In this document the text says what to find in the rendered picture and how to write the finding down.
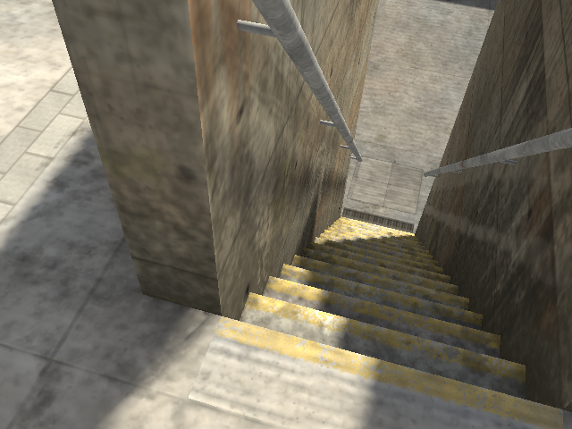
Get stairs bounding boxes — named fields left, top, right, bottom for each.
left=240, top=216, right=526, bottom=400

